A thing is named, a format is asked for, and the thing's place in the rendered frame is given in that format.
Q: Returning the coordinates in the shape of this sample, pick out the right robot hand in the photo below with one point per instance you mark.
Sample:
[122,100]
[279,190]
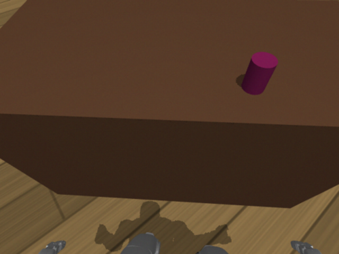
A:
[304,248]

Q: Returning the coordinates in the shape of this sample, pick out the left robot hand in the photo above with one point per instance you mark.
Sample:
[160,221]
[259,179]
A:
[53,247]

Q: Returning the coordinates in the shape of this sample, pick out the can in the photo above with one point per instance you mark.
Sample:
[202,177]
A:
[259,72]

